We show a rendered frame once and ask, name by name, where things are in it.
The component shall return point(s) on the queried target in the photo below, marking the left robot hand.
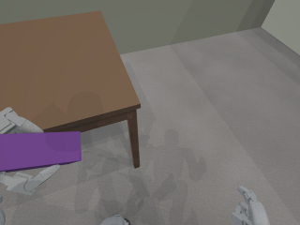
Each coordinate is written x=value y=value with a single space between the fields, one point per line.
x=11 y=123

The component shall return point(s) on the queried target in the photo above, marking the right robot hand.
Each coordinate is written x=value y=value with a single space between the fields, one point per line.
x=254 y=211

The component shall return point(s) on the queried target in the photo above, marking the sponge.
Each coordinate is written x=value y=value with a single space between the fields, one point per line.
x=27 y=151

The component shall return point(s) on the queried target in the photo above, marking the table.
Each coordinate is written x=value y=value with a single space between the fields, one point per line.
x=65 y=74

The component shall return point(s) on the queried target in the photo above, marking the robot left thigh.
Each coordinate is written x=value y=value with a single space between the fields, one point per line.
x=117 y=220

